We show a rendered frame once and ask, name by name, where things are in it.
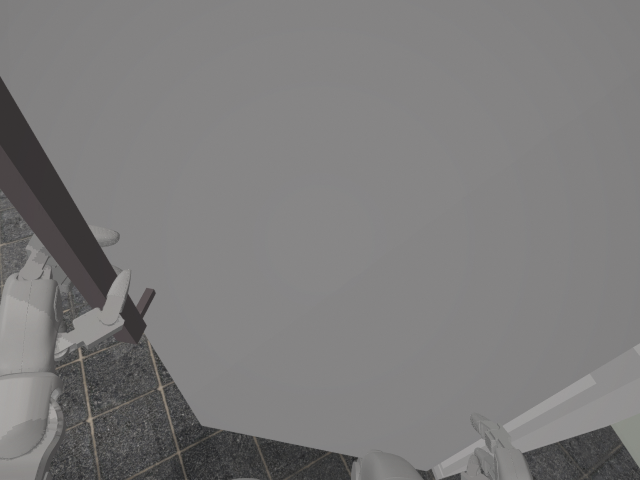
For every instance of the robot right thigh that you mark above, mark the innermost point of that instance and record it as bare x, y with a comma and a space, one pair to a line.
383, 466

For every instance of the robot left forearm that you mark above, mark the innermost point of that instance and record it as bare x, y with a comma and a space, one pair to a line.
32, 425

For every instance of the right robot hand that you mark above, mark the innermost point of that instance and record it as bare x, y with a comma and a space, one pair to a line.
508, 462

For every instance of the fridge door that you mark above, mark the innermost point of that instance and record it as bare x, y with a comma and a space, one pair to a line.
364, 220

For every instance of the handle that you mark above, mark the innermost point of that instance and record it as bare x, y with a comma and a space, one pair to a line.
32, 185

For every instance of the left robot hand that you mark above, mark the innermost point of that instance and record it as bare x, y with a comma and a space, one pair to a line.
31, 311

